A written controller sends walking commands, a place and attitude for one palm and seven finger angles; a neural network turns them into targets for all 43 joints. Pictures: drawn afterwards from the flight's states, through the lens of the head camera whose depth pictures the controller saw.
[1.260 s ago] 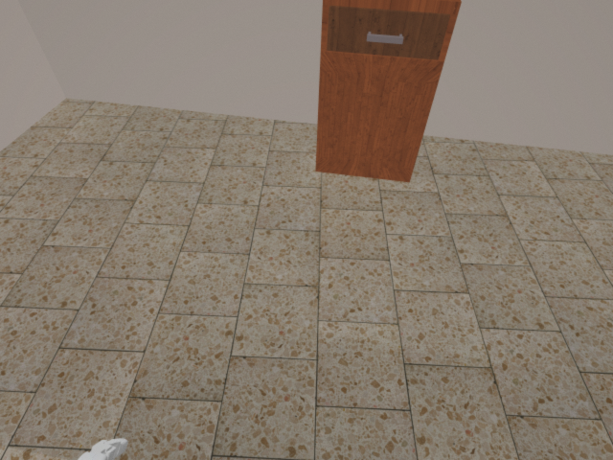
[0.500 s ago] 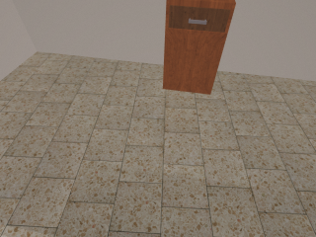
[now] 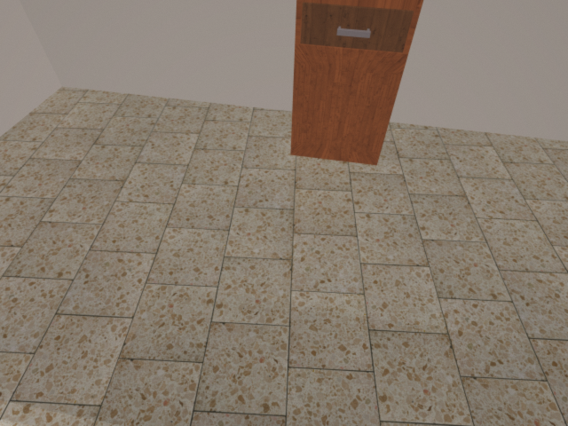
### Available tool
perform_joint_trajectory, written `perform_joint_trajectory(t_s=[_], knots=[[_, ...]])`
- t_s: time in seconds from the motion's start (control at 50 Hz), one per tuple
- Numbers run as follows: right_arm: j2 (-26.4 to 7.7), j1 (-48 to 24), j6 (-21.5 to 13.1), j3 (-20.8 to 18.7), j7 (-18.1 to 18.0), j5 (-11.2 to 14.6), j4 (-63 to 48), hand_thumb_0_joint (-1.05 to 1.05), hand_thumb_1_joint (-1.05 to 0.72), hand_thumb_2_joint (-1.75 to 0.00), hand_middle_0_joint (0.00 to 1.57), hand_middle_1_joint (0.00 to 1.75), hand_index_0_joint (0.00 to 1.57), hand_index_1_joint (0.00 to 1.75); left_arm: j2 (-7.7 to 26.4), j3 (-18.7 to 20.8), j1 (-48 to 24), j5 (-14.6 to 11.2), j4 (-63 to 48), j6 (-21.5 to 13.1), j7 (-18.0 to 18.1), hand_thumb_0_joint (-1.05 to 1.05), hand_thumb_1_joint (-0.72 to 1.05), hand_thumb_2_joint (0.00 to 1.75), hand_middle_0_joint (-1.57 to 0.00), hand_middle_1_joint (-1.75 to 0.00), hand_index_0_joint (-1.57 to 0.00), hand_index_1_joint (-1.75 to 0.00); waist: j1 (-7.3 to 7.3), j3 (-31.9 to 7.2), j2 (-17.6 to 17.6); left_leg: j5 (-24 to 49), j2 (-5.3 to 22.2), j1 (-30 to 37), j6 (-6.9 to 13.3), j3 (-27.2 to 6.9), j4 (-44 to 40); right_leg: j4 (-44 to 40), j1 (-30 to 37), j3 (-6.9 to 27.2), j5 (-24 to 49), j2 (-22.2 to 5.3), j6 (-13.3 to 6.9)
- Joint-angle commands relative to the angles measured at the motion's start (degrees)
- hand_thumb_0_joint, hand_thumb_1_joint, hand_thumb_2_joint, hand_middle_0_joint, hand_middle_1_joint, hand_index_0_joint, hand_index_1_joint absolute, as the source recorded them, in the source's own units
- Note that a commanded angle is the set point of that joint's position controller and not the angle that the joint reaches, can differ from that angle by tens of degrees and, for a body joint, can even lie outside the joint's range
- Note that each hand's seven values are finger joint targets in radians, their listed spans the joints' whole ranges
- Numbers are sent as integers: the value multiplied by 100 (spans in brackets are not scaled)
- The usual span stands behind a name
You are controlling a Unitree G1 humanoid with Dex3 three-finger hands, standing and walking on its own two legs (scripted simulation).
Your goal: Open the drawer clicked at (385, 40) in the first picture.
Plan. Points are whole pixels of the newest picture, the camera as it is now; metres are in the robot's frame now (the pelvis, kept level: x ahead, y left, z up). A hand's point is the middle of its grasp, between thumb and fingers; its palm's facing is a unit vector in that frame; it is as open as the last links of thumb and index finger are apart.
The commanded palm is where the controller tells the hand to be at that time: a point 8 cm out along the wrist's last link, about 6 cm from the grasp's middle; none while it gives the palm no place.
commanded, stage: look at it before walking up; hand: left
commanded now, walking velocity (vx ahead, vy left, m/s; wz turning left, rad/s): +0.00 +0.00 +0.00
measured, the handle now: (353, 31) +1.57 -0.21 -0.07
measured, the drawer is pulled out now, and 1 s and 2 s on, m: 0.00 0.00 0.00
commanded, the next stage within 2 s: walk to a spot facing it in 0.18 s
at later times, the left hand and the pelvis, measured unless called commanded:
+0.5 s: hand out of the picture +0.08 +0.22 -0.17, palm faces -0.07 -0.96 -0.26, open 7.4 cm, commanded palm none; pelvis +0.04 +0.00 -0.01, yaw -5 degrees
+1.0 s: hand (226, 405) +0.19 +0.11 -0.17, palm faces -0.21 -0.96 -0.16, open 7.4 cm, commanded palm none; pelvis +0.19 -0.06 +0.00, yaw -16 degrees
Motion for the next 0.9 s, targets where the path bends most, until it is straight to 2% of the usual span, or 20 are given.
perform_joint_trajectory(t_s=[0.0, 0.26, 0.3, 0.38, 0.42, 0.46, 0.48, 0.52, 0.56, 0.58, 0.6, 0.62, 0.64, 0.66, 0.68, 0.72, 0.76, 0.8, 0.82, 0.88], knots=[[-1186, -314, -133, -244, -107, -19, -371, 0, -90, -90, 20, 30, 20, 30, 1207, 229, -246, 7, -368, -114, 92, 0, 90, 90, -20, -30, -20, -30, 37, -338, 21, 513, 666, 84, 199, -596, -421, -436, 38, 574, 347, -625, -198], [-1191, -365, -126, -236, -116, -11, -365, 0, -90, -90, 20, 30, 20, 30, 1224, 224, -253, 6, -354, -122, 100, 0, 90, 90, -20, -30, -20, -30, 36, -392, 0, 787, 690, 201, 186, -549, -417, -415, 155, 543, 724, -646, -196], [-549, -28, -38, -105, -102, -62, -247, 0, -90, -90, 20, 30, 20, 30, 609, 115, 101, 7, -230, -1, 107, 0, 90, 90, -20, -30, -20, -30, 31, -416, -50, 140, 668, 265, 78, -337, -242, -358, 16, 583, 29, -565, -140], [-627, 217, 49, -214, -93, -115, -382, 0, -90, -90, 20, 30, 20, 30, 617, 219, 348, 65, -421, 138, -23, 0, 90, 90, -20, -30, -20, -30, 28, 285, -59, -1943, 724, -174, 157, -303, -224, -249, -851, 880, -1828, -308, -282], [-776, 431, 32, -318, -101, -109, -474, 0, -90, -90, 20, 30, 20, 30, 569, 279, 398, 72, -603, 132, -72, 0, 90, 90, -20, -30, -20, -30, -36, 463, 291, -2491, 1028, -17, 356, -648, -400, 331, -1425, 736, -2012, -58, -302], [-994, 753, -53, -446, -135, -92, -512, 0, -90, -90, 20, 30, 20, 30, 294, 306, 297, 64, -827, 68, -125, 0, 90, 90, -20, -30, -20, -30, -187, 516, 1035, -2550, 1844, 452, 798, -1433, -1010, 1756, -2120, -21, -1425, 263, -155], [-965, 951, -119, -484, -142, -86, -508, 0, -90, -90, 20, 30, 20, 30, 241, 325, -3, 66, -993, 34, -141, 0, 90, 90, -20, -30, -20, -30, -313, 529, 1018, -1784, 2177, 816, 1058, -1579, -1131, 2388, -2586, -81, -1669, 41, -94], [-810, 1173, -210, -491, -162, -92, -485, 0, -90, -90, 20, 30, 20, 30, 165, 354, -195, 65, -1141, -34, -181, 0, 90, 90, -20, -30, -20, -30, -353, 400, 782, -244, 2324, 1293, 1185, -1279, -843, 2684, -2935, -6, -1837, -283, -59], [-669, 964, -229, -485, -177, -137, -542, 0, -90, -90, 20, 30, 20, 30, -51, 375, 19, 50, -1120, -76, -213, 0, 90, 90, -20, -30, -20, -30, -163, 317, 729, 586, 2165, 999, 950, -555, -503, 2193, -2306, -167, -1773, -430, -81], [-632, 744, -230, -481, -177, -143, -590, 0, -90, -90, 20, 30, 20, 30, -138, 397, 361, 44, -1021, -86, -234, 0, 90, 90, -20, -30, -20, -30, 40, 211, 768, 605, 2001, 570, 743, -140, -204, 1684, -1572, -321, -1515, -391, -106], [-611, 553, -222, -470, -167, -136, -623, 0, -90, -90, 20, 30, 20, 30, -169, 421, 952, 56, -805, -87, -247, 0, 90, 90, -20, -30, -20, -30, 334, 3, 591, 396, 1684, 60, 519, 333, 440, 1152, -558, -606, -851, -178, -128], [-518, 444, -219, -454, -138, -100, -664, 0, -90, -90, 20, 30, 20, 30, 12, 476, 1796, 80, -532, -114, -217, 0, 90, 90, -20, -30, -20, -30, 713, -357, -2, 328, 1244, -569, 287, 771, 1640, 629, 593, -687, -257, 60, -193], [-71, 407, -229, -356, -75, -15, -867, 0, -90, -90, 20, 30, 20, 30, 650, 630, 2572, 139, -313, -205, -106, 0, 90, 90, -20, -30, -20, -30, 981, -567, -1734, -1050, 637, -2128, -31, 1189, 3467, -241, 1644, 1420, -963, -1245, -670], [92, 26, -289, -291, -42, -34, -1185, 0, -90, -90, 20, 30, 20, 30, 926, 659, 2887, 37, -260, -245, -12, 0, 90, 90, -20, -30, -20, -30, 996, -428, -2146, -2239, 245, -3109, -88, 753, 4576, -1019, 1726, 3528, -444, -2146, -1188], [-45, -43, -307, -342, -56, -46, -1155, 0, -90, -90, 20, 30, 20, 30, 846, 664, 2695, 2, -311, -262, 58, 0, 90, 90, -20, -30, -20, -30, 880, -259, -1424, -1909, 519, -3366, -20, 231, 4939, -967, 1701, 3435, -366, -2210, -1465], [91, -114, -305, -377, -37, -68, -1000, 0, -90, -90, 20, 30, 20, 30, 427, 561, 2016, 27, -478, -283, 77, 0, 90, 90, -20, -30, -20, -30, 559, 199, -402, -1188, 827, -3196, -44, 112, 4943, -964, 737, 2821, -554, -1956, -1415], [255, 193, -203, -376, -11, -126, -835, 0, -90, -90, 20, 30, 20, 30, 102, 456, 1620, 66, -559, -327, 85, 0, 90, 90, -20, -30, -20, -30, 237, 367, -243, -689, 884, -2784, -162, 152, 4650, -1055, 12, 2014, -41, -1627, -1202], [371, 474, -111, -388, 10, -122, -769, 0, -90, -90, 20, 30, 20, 30, 26, 433, 1555, 68, -520, -371, 86, 0, 90, 90, -20, -30, -20, -30, 34, 337, -408, -341, 860, -2661, -246, 254, 4384, -1113, -174, 1419, 283, -1361, -1080], [423, 538, -95, -405, 37, -112, -754, 0, -90, -90, 20, 30, 20, 30, 25, 436, 1511, 75, -484, -397, 94, 0, 90, 90, -20, -30, -20, -30, -28, 336, -434, -174, 851, -2636, -276, 302, 4208, -1157, -188, 1213, 327, -1266, -1057], [471, 288, -102, -410, 84, -111, -915, 0, -90, -90, 20, 30, 20, 30, -74, 417, 1731, 62, -366, -443, 98, 0, 90, 90, -20, -30, -20, -30, 44, 328, -529, 247, 803, -2854, -307, 368, 3717, -1188, 102, 1018, 524, -1106, -1025]])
